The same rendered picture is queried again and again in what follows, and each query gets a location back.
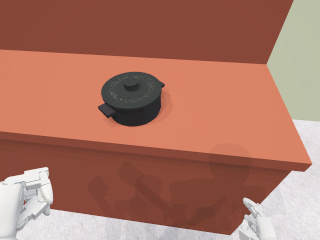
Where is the knob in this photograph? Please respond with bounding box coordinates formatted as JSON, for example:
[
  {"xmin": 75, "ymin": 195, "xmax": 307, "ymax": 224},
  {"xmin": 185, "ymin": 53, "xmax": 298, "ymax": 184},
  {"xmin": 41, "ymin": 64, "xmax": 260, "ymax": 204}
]
[{"xmin": 123, "ymin": 77, "xmax": 139, "ymax": 90}]

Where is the robot left hand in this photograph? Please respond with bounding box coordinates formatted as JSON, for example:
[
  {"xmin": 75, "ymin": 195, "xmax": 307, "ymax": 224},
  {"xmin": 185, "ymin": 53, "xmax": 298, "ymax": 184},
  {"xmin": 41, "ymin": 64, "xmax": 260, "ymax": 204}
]
[{"xmin": 0, "ymin": 167, "xmax": 53, "ymax": 237}]

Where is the pot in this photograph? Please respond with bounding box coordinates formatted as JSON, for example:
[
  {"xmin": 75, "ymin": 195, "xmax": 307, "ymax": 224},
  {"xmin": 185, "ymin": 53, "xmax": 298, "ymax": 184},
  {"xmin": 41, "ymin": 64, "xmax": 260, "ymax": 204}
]
[{"xmin": 98, "ymin": 81, "xmax": 165, "ymax": 127}]

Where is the robot right hand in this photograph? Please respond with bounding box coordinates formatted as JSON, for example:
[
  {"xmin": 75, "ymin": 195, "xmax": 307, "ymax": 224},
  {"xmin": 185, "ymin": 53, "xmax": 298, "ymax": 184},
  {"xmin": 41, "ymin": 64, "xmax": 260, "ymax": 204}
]
[{"xmin": 239, "ymin": 197, "xmax": 279, "ymax": 240}]

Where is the lid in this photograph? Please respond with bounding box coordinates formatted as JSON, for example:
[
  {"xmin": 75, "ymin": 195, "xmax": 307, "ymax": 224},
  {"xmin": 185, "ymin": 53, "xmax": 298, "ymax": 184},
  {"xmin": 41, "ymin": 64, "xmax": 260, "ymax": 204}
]
[{"xmin": 101, "ymin": 71, "xmax": 162, "ymax": 111}]

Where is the table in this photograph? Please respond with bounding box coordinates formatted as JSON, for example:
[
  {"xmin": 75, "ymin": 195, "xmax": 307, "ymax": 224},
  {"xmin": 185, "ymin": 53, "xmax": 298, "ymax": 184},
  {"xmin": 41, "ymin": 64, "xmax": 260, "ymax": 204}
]
[{"xmin": 0, "ymin": 0, "xmax": 312, "ymax": 235}]

